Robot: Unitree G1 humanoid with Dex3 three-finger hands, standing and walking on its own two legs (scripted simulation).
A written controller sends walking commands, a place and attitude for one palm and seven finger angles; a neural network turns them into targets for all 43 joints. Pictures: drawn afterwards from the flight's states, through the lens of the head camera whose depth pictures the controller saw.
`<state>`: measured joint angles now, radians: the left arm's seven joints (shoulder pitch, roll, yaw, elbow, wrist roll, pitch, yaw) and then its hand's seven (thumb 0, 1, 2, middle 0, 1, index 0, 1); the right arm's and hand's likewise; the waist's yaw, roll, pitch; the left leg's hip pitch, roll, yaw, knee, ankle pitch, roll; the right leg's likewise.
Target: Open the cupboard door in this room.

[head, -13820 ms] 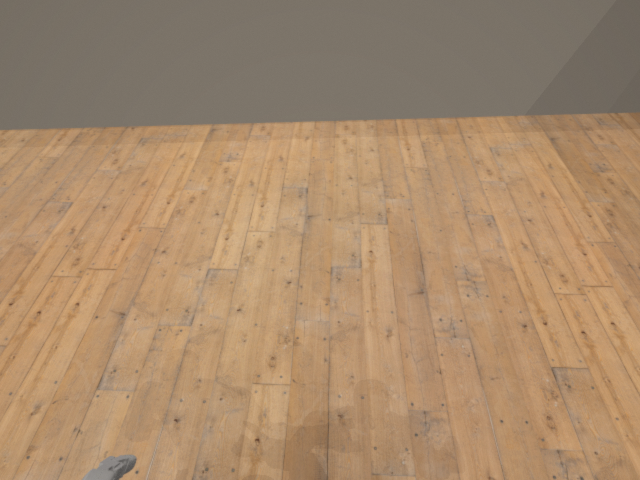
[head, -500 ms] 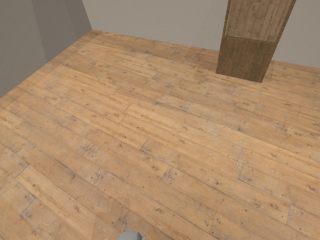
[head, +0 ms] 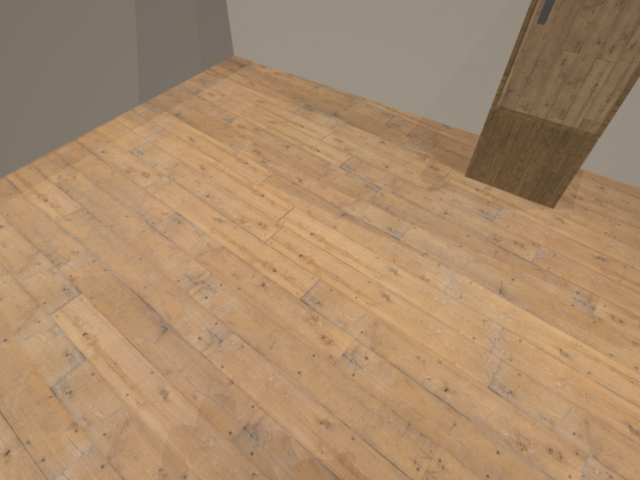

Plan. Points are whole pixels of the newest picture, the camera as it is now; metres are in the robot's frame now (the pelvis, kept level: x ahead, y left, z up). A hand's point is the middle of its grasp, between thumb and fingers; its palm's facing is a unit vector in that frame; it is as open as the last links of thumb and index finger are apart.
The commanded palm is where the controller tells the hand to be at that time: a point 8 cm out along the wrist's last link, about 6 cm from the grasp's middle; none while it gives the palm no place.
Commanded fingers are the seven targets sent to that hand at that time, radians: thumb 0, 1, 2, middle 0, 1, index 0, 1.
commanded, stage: stand and wait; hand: left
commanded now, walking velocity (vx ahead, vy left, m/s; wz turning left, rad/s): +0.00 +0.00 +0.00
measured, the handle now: out of the picture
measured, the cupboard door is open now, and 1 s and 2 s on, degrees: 0 0 0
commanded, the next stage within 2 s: turn or walk to find it in 0.30 s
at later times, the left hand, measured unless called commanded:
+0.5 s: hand out of the picture -0.01 +0.14 -0.17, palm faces -0.01 -0.98 -0.19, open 7.3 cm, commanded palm none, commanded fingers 0.00 0.90 0.90 -0.20 -0.30 -0.20 -0.30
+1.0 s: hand out of the picture +0.14 +0.11 -0.16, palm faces -0.19 -0.95 -0.26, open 7.3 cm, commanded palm none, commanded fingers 0.00 0.90 0.90 -0.20 -0.30 -0.20 -0.30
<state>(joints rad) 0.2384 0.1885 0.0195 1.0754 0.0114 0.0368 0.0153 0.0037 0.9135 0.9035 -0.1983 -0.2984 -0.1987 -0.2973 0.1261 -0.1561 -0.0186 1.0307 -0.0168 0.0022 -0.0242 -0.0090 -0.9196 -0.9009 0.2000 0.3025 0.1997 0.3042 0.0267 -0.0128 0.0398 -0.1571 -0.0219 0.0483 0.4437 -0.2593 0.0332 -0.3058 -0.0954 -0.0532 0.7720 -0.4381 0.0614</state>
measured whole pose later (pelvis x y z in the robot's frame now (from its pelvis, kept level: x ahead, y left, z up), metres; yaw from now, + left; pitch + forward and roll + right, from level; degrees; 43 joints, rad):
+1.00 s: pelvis +0.00 -0.06 -0.01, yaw -11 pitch -1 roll +1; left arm 0.15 0.18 0.05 1.01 0.03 -0.03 -0.01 0.00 0.91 0.90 -0.20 -0.30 -0.20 -0.30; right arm 0.35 -0.18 -0.05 1.11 -0.03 -0.02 -0.02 0.00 -0.91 -0.90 0.20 0.30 0.20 0.30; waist -0.05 0.05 0.02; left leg -0.19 0.14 0.19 0.60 -0.40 -0.05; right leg -0.30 -0.07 -0.13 0.60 -0.25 -0.01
